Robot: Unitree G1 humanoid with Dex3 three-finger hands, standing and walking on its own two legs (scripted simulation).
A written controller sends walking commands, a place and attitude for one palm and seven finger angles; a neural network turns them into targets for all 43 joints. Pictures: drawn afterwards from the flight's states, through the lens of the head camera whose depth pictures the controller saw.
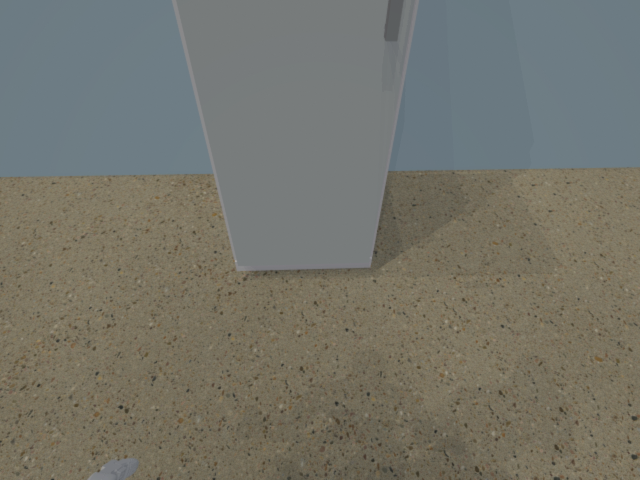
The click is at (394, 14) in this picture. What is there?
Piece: fridge door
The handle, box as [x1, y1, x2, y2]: [384, 0, 403, 40]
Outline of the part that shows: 403,0 388,1 384,32 385,40 397,39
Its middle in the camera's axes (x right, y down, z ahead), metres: +0.15 -0.52 +0.75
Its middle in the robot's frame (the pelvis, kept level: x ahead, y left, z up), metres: +0.94 -0.08 +0.27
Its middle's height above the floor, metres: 1.04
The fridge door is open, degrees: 0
